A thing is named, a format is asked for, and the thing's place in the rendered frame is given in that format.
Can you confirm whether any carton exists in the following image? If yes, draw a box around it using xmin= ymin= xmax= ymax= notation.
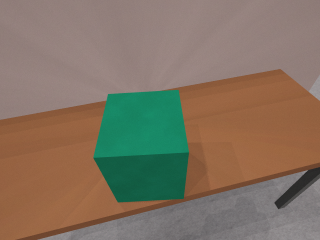
xmin=93 ymin=90 xmax=189 ymax=203

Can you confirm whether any table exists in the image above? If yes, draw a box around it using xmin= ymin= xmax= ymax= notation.
xmin=0 ymin=69 xmax=320 ymax=240

